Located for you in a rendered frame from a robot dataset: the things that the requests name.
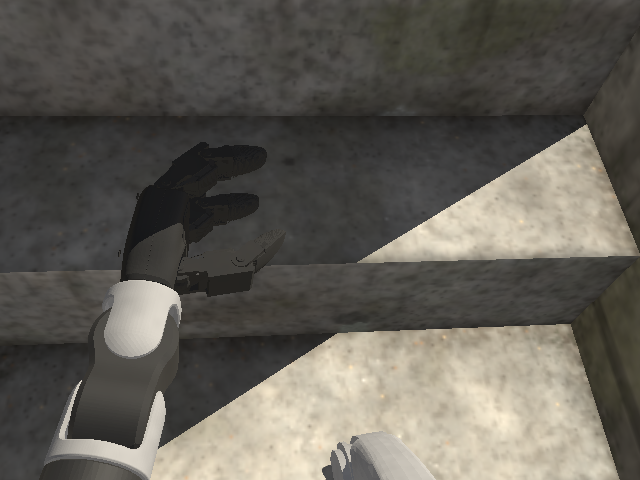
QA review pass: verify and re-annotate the robot right thigh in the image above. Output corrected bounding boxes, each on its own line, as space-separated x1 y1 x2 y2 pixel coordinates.
330 431 436 480

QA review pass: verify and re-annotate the left robot hand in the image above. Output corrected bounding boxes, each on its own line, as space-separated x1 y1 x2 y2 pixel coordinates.
118 142 286 297

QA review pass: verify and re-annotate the left robot forearm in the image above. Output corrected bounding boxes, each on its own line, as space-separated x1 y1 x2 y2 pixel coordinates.
39 280 182 480

